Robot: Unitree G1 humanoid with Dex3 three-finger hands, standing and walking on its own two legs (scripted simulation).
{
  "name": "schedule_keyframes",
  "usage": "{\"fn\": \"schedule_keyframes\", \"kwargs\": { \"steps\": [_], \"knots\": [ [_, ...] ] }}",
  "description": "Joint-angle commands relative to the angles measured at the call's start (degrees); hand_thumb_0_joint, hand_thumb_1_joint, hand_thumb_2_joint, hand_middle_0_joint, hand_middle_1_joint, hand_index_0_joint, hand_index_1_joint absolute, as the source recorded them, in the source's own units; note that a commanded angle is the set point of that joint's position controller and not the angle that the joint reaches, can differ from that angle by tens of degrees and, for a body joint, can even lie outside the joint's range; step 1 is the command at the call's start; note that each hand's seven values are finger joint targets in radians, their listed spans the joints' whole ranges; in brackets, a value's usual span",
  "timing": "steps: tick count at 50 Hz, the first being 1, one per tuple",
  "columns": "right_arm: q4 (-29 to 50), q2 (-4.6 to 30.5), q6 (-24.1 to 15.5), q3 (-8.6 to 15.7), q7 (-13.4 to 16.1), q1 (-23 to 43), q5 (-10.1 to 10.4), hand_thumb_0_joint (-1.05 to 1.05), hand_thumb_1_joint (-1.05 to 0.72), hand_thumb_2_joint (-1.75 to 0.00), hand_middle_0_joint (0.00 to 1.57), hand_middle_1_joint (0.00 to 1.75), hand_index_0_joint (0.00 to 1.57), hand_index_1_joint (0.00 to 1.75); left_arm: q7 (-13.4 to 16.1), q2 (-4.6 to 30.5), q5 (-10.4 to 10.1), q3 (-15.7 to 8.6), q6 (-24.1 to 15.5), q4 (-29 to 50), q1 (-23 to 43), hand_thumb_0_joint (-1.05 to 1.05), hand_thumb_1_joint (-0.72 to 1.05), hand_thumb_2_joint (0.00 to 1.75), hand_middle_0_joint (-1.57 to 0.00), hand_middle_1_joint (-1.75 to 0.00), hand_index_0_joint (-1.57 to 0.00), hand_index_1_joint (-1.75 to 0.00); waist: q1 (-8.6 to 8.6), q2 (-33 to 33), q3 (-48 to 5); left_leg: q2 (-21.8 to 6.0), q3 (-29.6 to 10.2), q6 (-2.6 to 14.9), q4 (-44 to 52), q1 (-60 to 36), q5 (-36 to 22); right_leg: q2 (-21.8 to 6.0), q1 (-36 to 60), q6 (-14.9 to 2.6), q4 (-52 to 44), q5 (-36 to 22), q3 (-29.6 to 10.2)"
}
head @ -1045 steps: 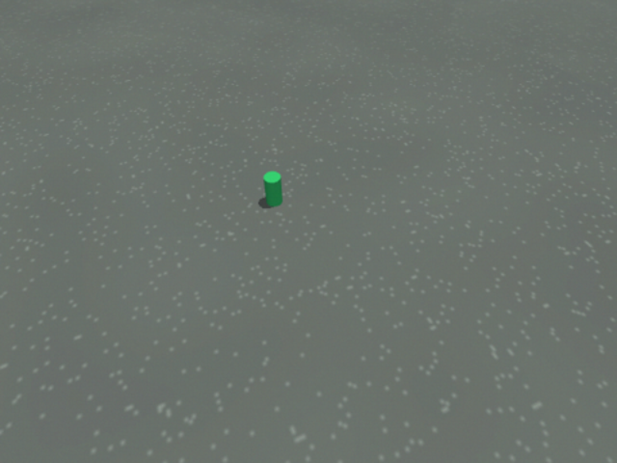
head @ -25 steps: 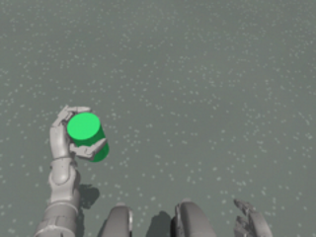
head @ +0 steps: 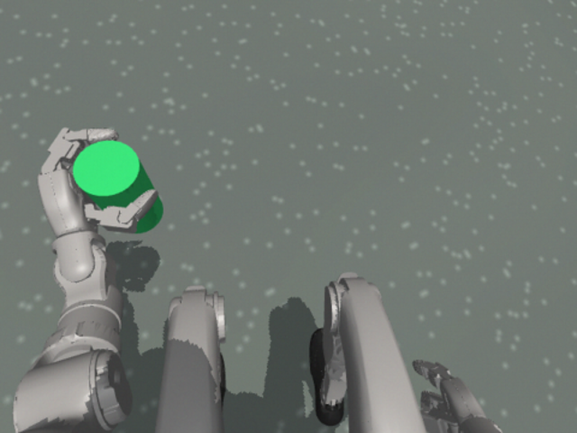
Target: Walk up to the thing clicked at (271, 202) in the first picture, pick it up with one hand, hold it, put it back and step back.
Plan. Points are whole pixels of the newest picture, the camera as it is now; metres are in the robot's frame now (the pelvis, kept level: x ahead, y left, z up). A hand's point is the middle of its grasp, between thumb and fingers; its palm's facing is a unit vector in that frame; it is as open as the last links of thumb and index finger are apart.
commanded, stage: crouch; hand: left
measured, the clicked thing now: (125, 192) +0.44 +0.21 -0.08
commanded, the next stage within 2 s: lower in 0.90 s
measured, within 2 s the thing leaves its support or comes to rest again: neither
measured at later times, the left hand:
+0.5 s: hand (136, 202) +0.46 +0.23 -0.18, palm faces +0.24 -0.97 +0.00, open 10.5 cm
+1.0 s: hand (144, 205) +0.47 +0.23 -0.24, palm faces +0.25 -0.97 -0.01, open 10.5 cm
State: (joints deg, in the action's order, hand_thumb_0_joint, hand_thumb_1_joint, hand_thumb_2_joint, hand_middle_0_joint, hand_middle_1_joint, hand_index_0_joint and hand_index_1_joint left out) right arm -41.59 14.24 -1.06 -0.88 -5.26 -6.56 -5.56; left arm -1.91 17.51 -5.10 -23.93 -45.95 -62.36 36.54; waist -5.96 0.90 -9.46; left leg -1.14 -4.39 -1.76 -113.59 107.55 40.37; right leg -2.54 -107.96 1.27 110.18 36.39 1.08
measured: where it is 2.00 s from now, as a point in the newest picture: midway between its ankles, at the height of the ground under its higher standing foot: (269, 403)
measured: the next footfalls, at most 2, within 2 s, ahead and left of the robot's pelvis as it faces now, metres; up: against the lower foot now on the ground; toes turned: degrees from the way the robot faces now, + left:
none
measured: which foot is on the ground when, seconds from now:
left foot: down 0.00-1.00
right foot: down 0.00-1.00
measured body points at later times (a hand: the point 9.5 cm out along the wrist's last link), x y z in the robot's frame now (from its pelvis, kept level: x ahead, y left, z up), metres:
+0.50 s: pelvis -0.03 +0.01 -0.12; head +0.19 +0.07 +0.26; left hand +0.44 +0.28 -0.18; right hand +0.03 -0.27 -0.23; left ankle +0.07 +0.13 -0.43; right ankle +0.09 -0.13 -0.43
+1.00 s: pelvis -0.03 +0.02 -0.15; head +0.21 +0.10 +0.21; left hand +0.46 +0.28 -0.24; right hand +0.03 -0.27 -0.24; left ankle +0.06 +0.13 -0.43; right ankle +0.09 -0.13 -0.43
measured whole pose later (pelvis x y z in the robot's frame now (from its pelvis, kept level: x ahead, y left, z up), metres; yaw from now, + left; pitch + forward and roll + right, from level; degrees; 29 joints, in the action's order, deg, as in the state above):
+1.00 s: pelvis -0.03 +0.02 -0.15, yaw -7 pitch +25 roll -11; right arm -37.8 19.1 2.5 -12.9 -8.2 -2.8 -12.3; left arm -1.8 35.8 -0.2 -32.8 -47.6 -70.8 44.7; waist -14.5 5.7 6.0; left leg 0.6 -11.9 -1.2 -143.6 129.5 39.5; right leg -0.7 -126.0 3.7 133.5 32.7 5.0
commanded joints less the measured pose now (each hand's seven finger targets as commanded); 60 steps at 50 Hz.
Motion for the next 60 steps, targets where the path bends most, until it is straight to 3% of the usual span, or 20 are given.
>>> {"fn": "schedule_keyframes", "kwargs": {
  "steps": [1, 3, 4, 5, 6, 10, 13, 16, 17, 18, 20, 21, 24, 29, 35, 38, 40, 48, 55, 60],
  "knots": [
    [2.4, 12.0, -1.0, 3.4, 0.6, -6.8, -1.2, 0.00, -0.92, -0.91, 0.20, 0.30, 0.20, 0.30, 0.2, 16.1, 1.7, -3.3, -6.8, 8.0, 20.8, 0.00, 0.07, 1.20, -1.18, -1.33, -1.19, -1.33, -0.81, -6.9, -36.0, 1.5, 2.7, 1.99, 8.3, -16.5, -11.1, 2.1, 18.1, -2.98, -6.7, -9.5, 1.7],
    [2.2, 12.4, -0.7, 3.1, 0.5, -7.1, -1.6, 0.00, -0.92, -0.91, 0.20, 0.30, 0.20, 0.30, -0.1, 19.1, 2.0, -4.6, -7.6, 10.8, 24.4, 0.00, 0.05, 1.21, -1.16, -1.33, -1.18, -1.34, -0.92, -8.9, -38.8, 1.5, 3.0, 1.88, 6.6, -16.6, -11.0, 2.0, 18.4, -2.86, -5.0, -9.6, 1.6],
    [1.9, 12.2, -0.5, 2.6, 0.5, -7.3, -1.8, 0.00, -0.92, -0.91, 0.20, 0.30, 0.20, 0.30, -0.2, 18.4, 2.0, -4.4, -7.5, 9.4, 24.1, 0.00, 0.04, 1.19, -1.17, -1.34, -1.19, -1.33, -1.23, -9.8, -38.8, 1.6, 3.1, 1.74, 5.8, -15.8, -11.3, 2.0, 18.5, -2.83, -3.9, -10.0, 1.9],
    [1.4, 12.5, -0.3, 2.7, 0.4, -8.1, -2.0, 0.00, -0.92, -0.91, 0.20, 0.30, 0.20, 0.30, 0.1, 20.9, 2.1, -6.1, -7.7, 11.6, 26.3, 0.00, 0.04, 1.21, -1.17, -1.34, -1.18, -1.35, -0.88, -10.7, -41.1, 1.5, 3.4, 1.71, 4.7, -15.9, -12.6, 2.1, 18.9, -2.80, -2.9, -11.3, 1.7],
    [1.3, 12.6, -0.2, 2.5, 0.3, -8.1, -2.2, 0.00, -0.93, -0.92, 0.20, 0.30, 0.20, 0.30, -0.2, 19.0, 2.2, -4.8, -7.3, 9.9, 26.7, 0.00, 0.05, 1.21, -1.17, -1.34, -1.19, -1.35, -1.68, -11.4, -41.5, 1.5, 3.3, 1.69, 4.0, -16.6, -13.3, 2.1, 17.8, -2.87, -1.9, -11.9, 2.1],
    [0.3, 13.2, 0.2, 1.9, 0.3, -7.8, -2.4, 0.00, -0.92, -0.91, 0.20, 0.30, 0.20, 0.30, -0.8, 18.7, 3.3, -3.6, -5.6, 4.0, 27.2, 0.00, 0.01, 1.21, -1.14, -1.33, -1.15, -1.33, -4.12, -12.0, -34.2, 1.4, 3.2, 1.68, 1.6, -11.0, -8.7, 2.2, 10.8, -2.89, 1.0, -8.3, 3.6],
    [1.0, 14.2, 0.6, 1.2, 0.1, -6.9, -2.6, 0.00, -0.91, -0.91, 0.20, 0.30, 0.20, 0.30, -1.5, 20.9, 3.2, -5.3, -4.7, 0.6, 25.2, 0.00, -0.03, 1.18, -1.15, -1.33, -1.17, -1.33, -4.11, -9.7, -29.3, 1.6, 3.0, 2.23, -0.4, -5.7, -4.1, 2.4, 8.1, -2.52, 2.1, -4.7, 4.7],
    [2.0, 15.1, 1.1, 0.1, -0.4, -6.9, -2.8, 0.00, -0.91, -0.90, 0.20, 0.30, 0.20, 0.30, -2.5, 19.9, 2.9, -4.9, -4.3, -0.8, 24.3, 0.00, -0.03, 1.18, -1.15, -1.34, -1.18, -1.33, -5.30, -9.2, -28.3, 1.5, 1.7, 2.08, -1.5, -5.1, -3.9, 2.4, 6.3, -2.47, 4.2, -4.5, 6.0],
    [2.3, 15.5, 1.1, 0.1, -0.4, -7.0, -2.9, 0.00, -0.91, -0.90, 0.20, 0.30, 0.20, 0.30, -2.4, 21.8, 2.8, -5.3, -4.7, 3.2, 27.6, 0.00, -0.02, 1.18, -1.15, -1.35, -1.18, -1.34, -5.13, -10.1, -29.8, 1.6, 1.7, 2.06, -2.1, -5.0, -4.2, 2.5, 6.8, -2.46, 4.8, -4.9, 6.1],
    [2.5, 15.8, 1.3, -0.2, -0.5, -6.2, -2.8, 0.00, -0.91, -0.90, 0.20, 0.30, 0.20, 0.30, -2.4, 21.0, 2.9, -5.6, -4.0, -1.0, 24.5, 0.00, -0.01, 1.18, -1.15, -1.35, -1.19, -1.34, -4.75, -9.9, -27.7, 1.4, 1.0, 1.96, -1.7, -5.1, -2.6, 2.3, 4.4, -2.47, 5.5, -3.5, 6.3],
    [3.6, 16.6, 1.4, -0.6, -0.5, -6.0, -3.1, 0.00, -0.91, -0.90, 0.20, 0.30, 0.20, 0.30, -1.9, 25.0, 2.8, -7.3, -4.7, 4.8, 29.5, 0.00, 0.01, 1.20, -1.16, -1.36, -1.19, -1.35, -4.99, -12.0, -30.0, 1.4, 0.7, 1.91, -2.9, -4.8, -2.5, 2.5, 4.9, -2.50, 6.7, -3.8, 6.6],
    [2.8, 16.5, 1.6, -0.9, -0.6, -6.7, -3.3, 0.00, -0.91, -0.90, 0.20, 0.30, 0.20, 0.30, -1.8, 24.0, 3.1, -7.1, -4.5, 3.1, 27.9, 0.00, -0.01, 1.22, -1.16, -1.38, -1.19, -1.37, -5.27, -12.2, -30.1, 1.2, 0.4, 1.78, -3.5, -5.5, -3.1, 2.5, 4.4, -2.51, 7.2, -4.6, 6.7],
    [3.3, 17.2, 1.7, -1.9, -0.6, -6.3, -3.9, 0.00, -0.91, -0.90, 0.20, 0.30, 0.20, 0.30, -0.6, 27.0, 3.9, -8.7, -5.1, 5.0, 29.6, 0.00, 0.01, 1.20, -1.15, -1.37, -1.19, -1.35, -5.91, -13.8, -30.2, 1.2, 0.0, 1.63, -4.9, -4.9, -4.0, 2.7, 4.5, -2.54, 8.7, -5.7, 7.1],
    [3.2, 17.9, 2.4, -3.1, -0.9, -6.1, -5.0, 0.00, -0.90, -0.91, 0.20, 0.30, 0.20, 0.30, 0.5, 27.1, 5.5, -7.1, -5.4, 4.1, 29.8, 0.00, 0.06, 1.21, -1.14, -1.35, -1.17, -1.34, -7.49, -16.6, -26.8, 1.0, -0.8, 1.42, -6.2, -3.8, -2.6, 2.8, 2.1, -2.66, 10.0, -5.3, 7.8],
    [3.2, 19.3, 2.5, -4.7, -1.4, -6.2, -5.7, 0.00, -0.90, -0.90, 0.20, 0.30, 0.20, 0.30, -0.3, 26.6, 4.5, -6.8, -4.8, 0.5, 26.1, 0.00, 0.11, 1.23, -1.16, -1.37, -1.19, -1.35, -8.96, -15.4, -24.1, 0.9, -1.5, 1.55, -9.3, -1.7, -5.3, 3.1, 2.1, -2.49, 11.6, -8.1, 8.5],
    [4.0, 20.1, 2.8, -5.3, -1.6, -6.0, -5.9, 0.00, -0.90, -0.90, 0.20, 0.30, 0.20, 0.30, -0.2, 28.8, 4.1, -8.7, -5.0, 0.6, 24.8, 0.00, 0.12, 1.23, -1.16, -1.37, -1.20, -1.35, -8.52, -14.5, -24.2, 0.9, -1.8, 1.59, -10.1, -1.1, -6.5, 3.3, 3.4, -2.36, 12.0, -9.0, 8.8],
    [4.3, 20.5, 3.1, -5.7, -1.8, -6.1, -6.2, 0.00, -0.90, -0.90, 0.20, 0.30, 0.20, 0.30, -0.2, 28.1, 4.1, -8.2, -5.4, 1.1, 24.9, 0.00, 0.12, 1.23, -1.16, -1.36, -1.20, -1.34, -9.40, -15.0, -24.1, 0.7, -2.6, 1.37, -10.3, -2.1, -8.0, 3.3, 3.3, -2.33, 12.8, -10.4, 9.3],
    [4.9, 21.4, 3.5, -7.0, -2.1, -4.3, -7.2, 0.00, -0.91, -0.91, 0.20, 0.30, 0.20, 0.30, 0.6, 32.6, 4.6, -9.4, -7.1, 4.0, 27.7, 0.00, 0.14, 1.23, -1.17, -1.36, -1.20, -1.35, -10.28, -18.8, -23.6, 0.3, -3.2, 1.21, -11.7, -2.2, -7.0, 3.6, 3.3, -2.49, 14.0, -9.8, 9.6],
    [5.2, 22.8, 3.8, -8.9, -2.2, -2.9, -8.0, 0.00, -0.92, -0.91, 0.20, 0.30, 0.20, 0.30, 1.0, 29.6, 4.3, -7.4, -7.5, -4.8, 22.8, 0.00, 0.11, 1.21, -1.17, -1.34, -1.18, -1.34, -12.68, -16.2, -18.0, 0.1, -4.7, 1.06, -12.9, -1.0, -6.8, 3.7, 1.3, -2.34, 14.7, -10.1, 11.1],
    [6.5, 23.5, 4.1, -11.1, -2.3, -1.2, -8.8, 0.00, -0.91, -0.91, 0.20, 0.30, 0.20, 0.30, 1.4, 34.3, 3.8, -8.7, -9.8, -6.3, 24.8, 0.00, 0.11, 1.22, -1.19, -1.36, -1.21, -1.36, -13.03, -14.7, -16.9, 0.1, -5.1, 1.50, -14.1, 1.1, -5.8, 4.1, 3.4, -1.97, 14.7, -9.2, 11.8]
  ]
}}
